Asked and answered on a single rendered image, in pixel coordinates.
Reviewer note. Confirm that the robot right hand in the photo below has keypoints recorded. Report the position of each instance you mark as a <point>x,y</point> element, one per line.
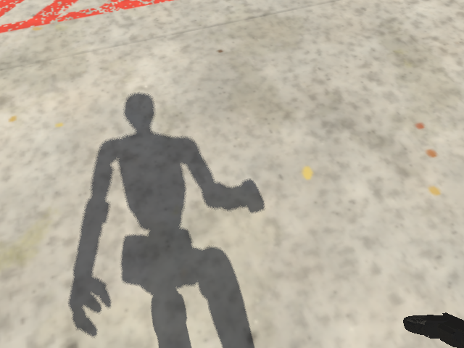
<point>446,327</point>

